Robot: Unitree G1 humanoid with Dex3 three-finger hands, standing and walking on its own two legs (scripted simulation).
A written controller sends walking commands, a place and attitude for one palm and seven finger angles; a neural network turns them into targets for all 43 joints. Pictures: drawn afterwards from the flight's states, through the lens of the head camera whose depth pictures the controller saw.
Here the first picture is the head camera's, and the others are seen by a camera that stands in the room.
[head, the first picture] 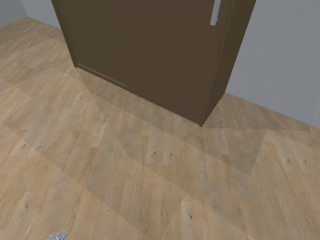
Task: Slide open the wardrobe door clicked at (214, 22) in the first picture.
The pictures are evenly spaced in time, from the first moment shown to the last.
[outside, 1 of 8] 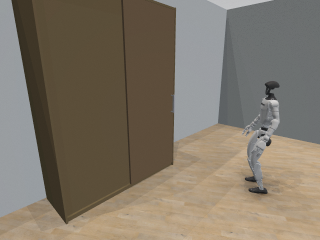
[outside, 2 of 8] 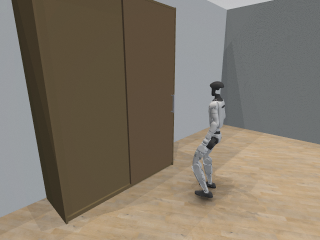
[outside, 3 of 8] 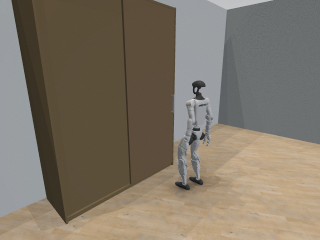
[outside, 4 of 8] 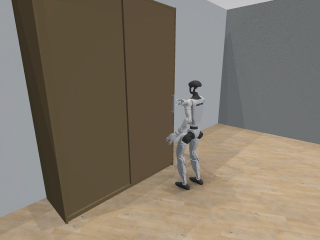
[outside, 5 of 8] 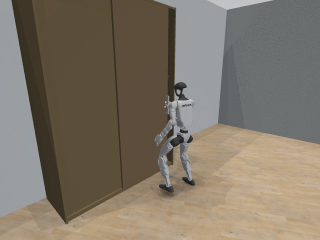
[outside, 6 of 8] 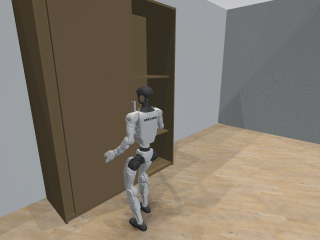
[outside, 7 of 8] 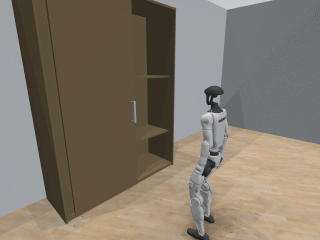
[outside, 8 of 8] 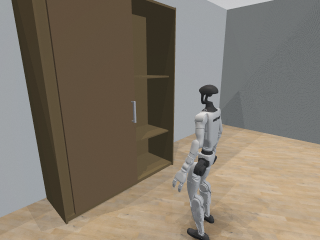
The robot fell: no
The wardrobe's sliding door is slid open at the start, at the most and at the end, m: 0.00 0.69 0.69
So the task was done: yes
